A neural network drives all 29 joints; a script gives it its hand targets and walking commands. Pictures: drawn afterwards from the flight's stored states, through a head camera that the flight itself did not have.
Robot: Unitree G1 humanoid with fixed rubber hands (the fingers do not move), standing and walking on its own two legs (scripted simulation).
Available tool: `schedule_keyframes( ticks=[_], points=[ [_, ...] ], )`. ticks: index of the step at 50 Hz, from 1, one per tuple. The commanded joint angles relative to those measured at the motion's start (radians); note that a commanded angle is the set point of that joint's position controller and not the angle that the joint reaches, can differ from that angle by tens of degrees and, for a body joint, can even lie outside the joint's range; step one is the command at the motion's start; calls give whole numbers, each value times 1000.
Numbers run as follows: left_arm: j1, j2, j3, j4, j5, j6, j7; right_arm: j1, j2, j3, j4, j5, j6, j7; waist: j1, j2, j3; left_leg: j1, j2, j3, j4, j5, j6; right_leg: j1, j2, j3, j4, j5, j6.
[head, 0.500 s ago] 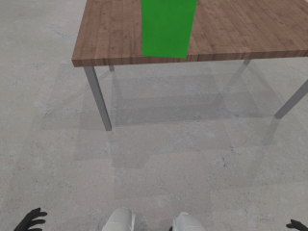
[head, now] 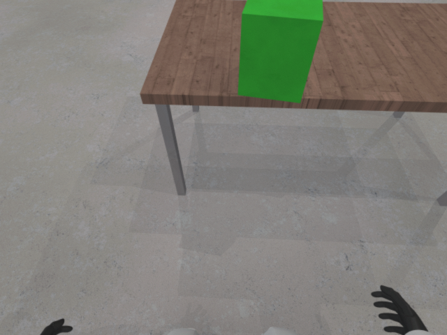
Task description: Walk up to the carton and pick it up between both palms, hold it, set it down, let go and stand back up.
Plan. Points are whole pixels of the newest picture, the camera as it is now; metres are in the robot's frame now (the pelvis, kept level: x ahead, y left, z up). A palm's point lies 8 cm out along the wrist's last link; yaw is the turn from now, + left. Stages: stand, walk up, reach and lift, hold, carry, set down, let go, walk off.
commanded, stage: walk up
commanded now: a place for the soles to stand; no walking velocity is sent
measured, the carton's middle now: (277, 45) +0.89 -0.15 +0.05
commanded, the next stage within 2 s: none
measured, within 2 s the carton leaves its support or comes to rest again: neither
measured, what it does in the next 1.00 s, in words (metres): walks ahead: right foot, then left foot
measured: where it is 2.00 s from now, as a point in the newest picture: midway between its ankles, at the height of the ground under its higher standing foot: (258, 260)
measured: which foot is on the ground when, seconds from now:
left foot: down 0.00-0.62, up 0.64-0.94, down 0.96-1.00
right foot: down 0.00-0.34, up 0.36-0.60, down 0.62-0.98, up 1.00-1.00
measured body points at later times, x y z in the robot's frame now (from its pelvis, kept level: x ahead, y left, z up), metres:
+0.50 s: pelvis +0.03 -0.01 +0.02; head +0.04 -0.01 +0.47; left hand +0.15 +0.33 -0.06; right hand +0.10 -0.38 -0.05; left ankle +0.01 +0.12 -0.71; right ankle +0.07 -0.15 -0.68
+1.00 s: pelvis +0.20 -0.07 +0.01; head +0.21 -0.05 +0.46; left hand +0.21 +0.28 -0.09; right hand +0.34 -0.41 -0.05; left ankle +0.27 +0.03 -0.72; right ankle +0.15 -0.19 -0.71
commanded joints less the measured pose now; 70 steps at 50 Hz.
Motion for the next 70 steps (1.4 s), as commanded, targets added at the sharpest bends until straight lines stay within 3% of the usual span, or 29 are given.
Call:
schedule_keyframes(
  ticks=[1,7,14,15,16,19,20,22,24,27,30,31,32,33,35,38,42,47,48,49,50,51,52,56,63,67,68,69,70],
  points=[
    [-22,233,51,-13,11,-23,5,24,-160,-35,0,2,-4,5,-37,-57,-78,52,35,-32,-34,129,46,6,-218,286,-274,155,-135],
    [-93,172,39,36,-7,1,-4,-30,-192,-27,38,-13,-14,9,-7,29,-68,-54,145,-264,-293,97,101,98,-41,134,-205,-85,-17],
    [-138,169,29,107,-2,-5,-10,-66,-164,0,104,-10,-18,11,-5,25,-78,-37,112,-211,-353,137,52,180,-85,148,-335,-43,-28],
    [-74,246,71,57,32,-9,-47,30,-274,-63,94,-4,-38,22,-17,-55,-161,35,113,-220,-319,-279,100,139,-59,166,-287,-324,-70],
    [-89,245,82,65,35,-6,-60,76,-287,-71,103,-12,-46,25,-39,-7,-108,41,134,-260,-357,-419,108,44,-73,189,-253,-403,-76],
    [-207,169,66,-13,29,-9,-69,178,-299,-95,102,-18,-58,11,-105,133,28,356,315,-568,-520,-324,235,-398,30,123,56,-96,-13],
    [-216,182,67,-24,36,-11,-64,220,-324,-106,100,-21,-65,4,-122,97,2,458,379,-633,-513,-212,279,-511,1,202,161,-146,-3],
    [-159,199,78,-33,25,-11,-75,179,-295,-103,58,-10,-72,4,-80,9,-56,411,333,-492,-495,-196,258,-432,-45,237,171,-71,18],
    [-125,202,81,-25,15,-9,-94,104,-291,-101,29,-18,-73,9,-61,124,-36,224,279,-331,-492,-146,232,-284,-50,181,75,-23,32],
    [-88,198,90,-12,15,-11,-106,63,-308,-102,10,-21,-70,18,-40,157,-25,11,241,-205,-468,-118,195,-25,-28,113,-71,48,14],
    [93,243,120,59,24,-21,-89,80,-245,-75,0,-23,-52,27,54,-17,-80,-261,141,-77,-193,-130,132,421,75,35,-165,33,-3],
    [216,293,141,66,31,-29,-74,95,-198,-54,-13,-21,-56,26,126,-196,-136,-345,73,21,127,-24,97,542,-29,197,-277,-126,-40],
    [241,384,148,34,32,-39,-61,84,-150,-35,-49,-4,-64,21,119,-374,-123,-494,-52,51,384,-204,41,464,-325,762,-544,-366,-169],
    [168,372,141,14,16,-38,-64,52,-251,-50,-33,-1,-58,16,86,-124,-63,-445,20,-96,447,-138,47,280,-370,823,-606,-528,-236],
    [49,324,129,-7,5,-39,-58,158,-275,-59,13,8,-61,27,-4,-98,30,-360,103,-31,338,-30,30,158,-290,615,-578,-405,-220],
    [56,276,113,-14,8,-36,-62,176,-237,-66,35,-2,-58,46,-14,-190,-1,-181,112,69,122,22,0,61,-175,358,-523,-124,-187],
    [99,277,111,-45,6,-38,-71,71,-191,-74,-20,-9,-53,64,16,-168,-25,-92,92,94,-63,114,-5,63,-170,332,-529,-140,-184],
    [81,248,93,-74,4,-27,-71,132,-186,-92,-13,-9,-67,54,-42,-73,-50,205,39,112,-232,156,19,-53,-130,252,-332,-84,-146],
    [100,210,78,-77,4,-26,-67,199,-199,-101,-5,-9,-74,44,-74,-14,-93,353,30,80,-268,91,45,-130,-89,213,-191,-37,-122],
    [111,154,62,-92,-2,-29,-61,288,-245,-118,-3,-22,-81,30,-124,110,-148,499,180,-157,-379,-111,106,-270,-8,136,93,1,-82],
    [122,151,60,-102,-4,-28,-53,334,-348,-136,-18,-31,-90,18,-143,226,-146,509,442,-599,-533,-298,194,-447,100,167,312,-174,-29],
    [139,234,73,-76,11,-22,-36,288,-353,-136,-32,-2,-91,16,-106,85,-124,435,504,-611,-514,-273,249,-437,44,275,399,-153,-21],
    [158,254,75,-54,5,-24,-37,256,-300,-123,-41,4,-94,15,-74,-21,-73,391,459,-515,-467,-92,250,-416,29,291,422,-85,-13],
    [165,196,73,-35,-7,-17,-59,193,-251,-92,-60,-1,-98,14,-42,101,-6,189,294,-113,-438,353,209,-258,-12,232,256,15,28],
    [-4,182,82,-79,9,-9,-97,206,-296,-109,-86,-1,-92,19,-67,108,-6,56,280,-32,-420,182,182,-75,-37,98,-32,161,4],
    [64,213,101,-48,17,-19,-91,199,-279,-90,-89,-4,-70,20,16,23,-47,-43,256,11,-240,217,151,199,56,21,-137,87,-23],
    [159,247,120,-23,18,-27,-77,222,-235,-71,-87,-8,-65,20,73,-90,-106,-80,199,73,10,327,119,339,66,64,-203,22,-40],
    [264,327,141,-16,24,-33,-60,234,-170,-52,-107,0,-69,18,121,-295,-165,-253,93,156,355,222,49,460,-152,424,-322,-104,-132],
    [267,373,139,-38,2,-32,-54,228,-191,-50,-111,14,-68,11,102,-298,-165,-364,8,42,448,-130,41,403,-350,803,-493,-111,-246]
  ],
)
